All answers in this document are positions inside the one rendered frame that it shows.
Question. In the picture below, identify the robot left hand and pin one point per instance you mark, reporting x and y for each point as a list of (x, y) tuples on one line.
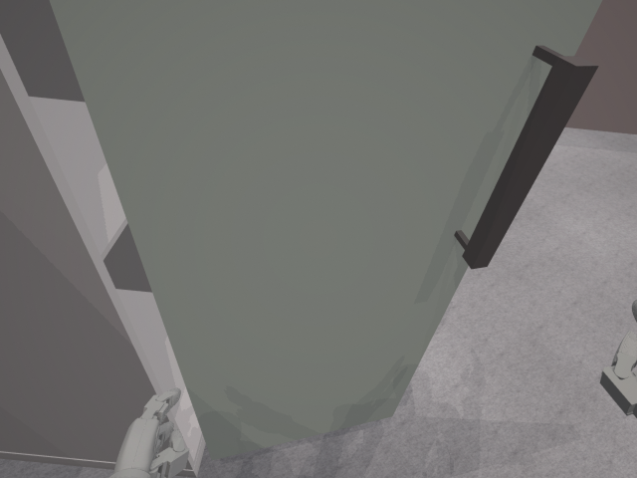
[(140, 448)]

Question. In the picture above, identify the fridge door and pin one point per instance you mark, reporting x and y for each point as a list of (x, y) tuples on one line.
[(293, 173)]

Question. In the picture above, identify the handle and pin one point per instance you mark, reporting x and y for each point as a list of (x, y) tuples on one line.
[(561, 92)]

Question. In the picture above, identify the robot right hand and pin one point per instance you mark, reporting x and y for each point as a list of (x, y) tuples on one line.
[(619, 380)]

